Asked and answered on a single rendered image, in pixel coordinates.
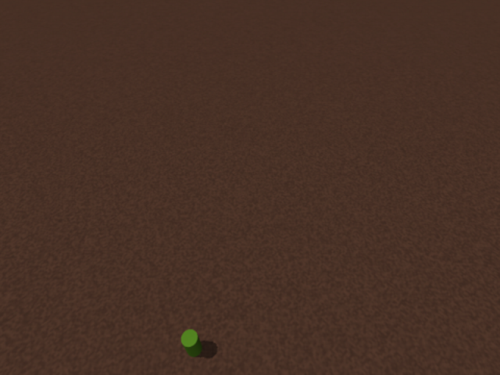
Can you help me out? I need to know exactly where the can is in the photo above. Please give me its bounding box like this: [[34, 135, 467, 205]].
[[181, 329, 202, 357]]

